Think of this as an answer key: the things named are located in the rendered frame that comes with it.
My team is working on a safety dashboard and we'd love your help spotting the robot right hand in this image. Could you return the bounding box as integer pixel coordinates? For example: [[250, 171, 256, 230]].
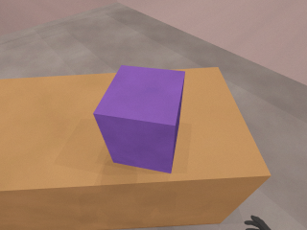
[[244, 215, 271, 230]]

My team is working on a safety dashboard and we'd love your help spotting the carton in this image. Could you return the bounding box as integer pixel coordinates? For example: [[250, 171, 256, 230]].
[[93, 65, 185, 173]]

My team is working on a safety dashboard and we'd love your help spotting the pedestal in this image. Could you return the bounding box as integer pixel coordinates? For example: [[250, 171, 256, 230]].
[[0, 67, 272, 230]]

